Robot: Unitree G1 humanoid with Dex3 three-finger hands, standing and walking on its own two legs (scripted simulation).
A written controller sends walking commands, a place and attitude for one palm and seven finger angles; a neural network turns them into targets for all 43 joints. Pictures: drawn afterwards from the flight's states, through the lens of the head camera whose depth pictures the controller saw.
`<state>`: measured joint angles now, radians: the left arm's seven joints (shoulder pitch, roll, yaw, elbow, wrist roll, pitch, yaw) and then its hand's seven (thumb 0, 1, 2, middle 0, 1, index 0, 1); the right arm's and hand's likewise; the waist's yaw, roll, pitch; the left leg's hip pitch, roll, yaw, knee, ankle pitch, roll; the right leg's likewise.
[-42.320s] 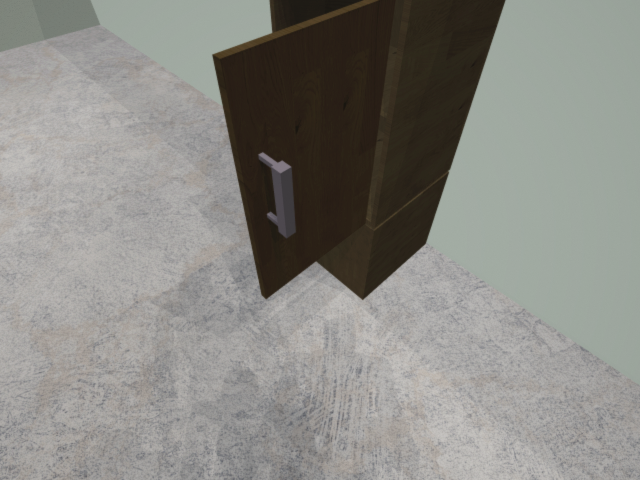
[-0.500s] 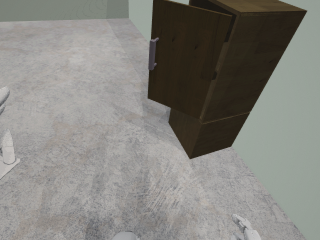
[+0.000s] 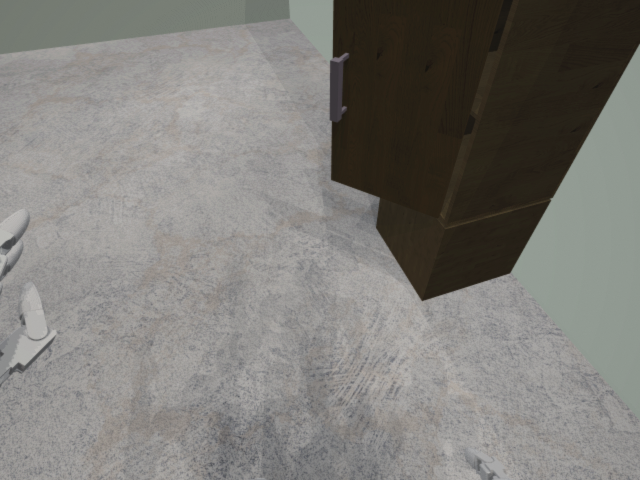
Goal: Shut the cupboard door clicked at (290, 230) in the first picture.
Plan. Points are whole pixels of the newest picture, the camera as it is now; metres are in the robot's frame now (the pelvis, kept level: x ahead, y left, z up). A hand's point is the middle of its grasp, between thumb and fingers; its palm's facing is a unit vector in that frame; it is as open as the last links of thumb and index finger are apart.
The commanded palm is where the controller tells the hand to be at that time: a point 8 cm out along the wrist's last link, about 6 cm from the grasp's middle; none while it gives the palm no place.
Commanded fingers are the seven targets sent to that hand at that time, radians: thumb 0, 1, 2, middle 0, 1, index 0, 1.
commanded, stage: let the arm hang, fingers relaxed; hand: left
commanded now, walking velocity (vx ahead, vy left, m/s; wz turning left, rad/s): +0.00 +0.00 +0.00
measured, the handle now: (340, 87) +1.03 +0.00 +0.01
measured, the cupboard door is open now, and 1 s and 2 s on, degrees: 40 40 40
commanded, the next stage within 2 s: look to check the result in 1.06 s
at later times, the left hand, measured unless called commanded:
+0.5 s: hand out of the picture +0.02 +0.20 -0.15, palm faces +0.03 -0.97 -0.23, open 7.2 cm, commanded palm none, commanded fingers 0.00 0.90 0.90 -0.20 -0.30 -0.20 -0.30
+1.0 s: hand out of the picture +0.01 +0.16 -0.16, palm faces +0.03 -0.99 -0.15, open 7.4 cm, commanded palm none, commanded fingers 0.00 0.90 0.90 -0.20 -0.30 -0.20 -0.30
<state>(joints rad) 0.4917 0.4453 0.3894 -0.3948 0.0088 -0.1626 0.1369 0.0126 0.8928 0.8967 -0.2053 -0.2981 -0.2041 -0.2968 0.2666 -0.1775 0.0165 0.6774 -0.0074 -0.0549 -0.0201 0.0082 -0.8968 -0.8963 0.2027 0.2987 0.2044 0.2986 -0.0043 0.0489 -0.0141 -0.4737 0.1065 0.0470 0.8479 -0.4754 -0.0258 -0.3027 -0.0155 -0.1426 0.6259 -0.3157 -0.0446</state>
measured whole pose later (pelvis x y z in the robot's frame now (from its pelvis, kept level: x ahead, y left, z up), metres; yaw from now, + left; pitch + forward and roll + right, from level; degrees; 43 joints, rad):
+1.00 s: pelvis +0.03 +0.01 +0.02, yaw +0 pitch -2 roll +0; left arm 0.31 0.10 0.01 1.15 0.02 0.00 0.03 0.01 0.91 0.90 -0.20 -0.30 -0.20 -0.29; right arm 0.32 -0.10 0.01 1.15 -0.02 0.01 -0.03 0.00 -0.90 -0.90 0.20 0.30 0.20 0.30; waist -0.01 0.00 0.02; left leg -0.19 0.06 0.13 0.41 -0.19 0.00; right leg -0.13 -0.04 -0.12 0.41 -0.25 0.00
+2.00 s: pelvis +0.02 +0.03 +0.01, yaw +6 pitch -1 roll -1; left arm 0.22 0.19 0.06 1.03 0.03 0.02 0.03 0.01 0.91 0.90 -0.20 -0.30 -0.20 -0.29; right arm 0.26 -0.18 -0.03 1.05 -0.03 0.05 0.00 0.00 -0.90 -0.90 0.20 0.30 0.20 0.30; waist -0.03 0.01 0.07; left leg -0.34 0.04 0.07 0.65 -0.30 -0.01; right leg -0.20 -0.09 -0.22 0.58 -0.35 0.01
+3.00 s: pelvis +0.18 +0.11 +0.00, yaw +43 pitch +0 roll +1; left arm 0.37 0.21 0.06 1.01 0.03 0.01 0.00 0.02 0.91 0.90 -0.20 -0.30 -0.20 -0.29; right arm 0.07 -0.22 -0.01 0.87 -0.03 -0.05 0.01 0.00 -0.91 -0.90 0.20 0.30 0.20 0.30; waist 0.06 -0.03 0.15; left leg -0.36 -0.04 0.13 0.63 -0.28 0.08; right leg -0.44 -0.16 -0.05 1.25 -0.41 0.05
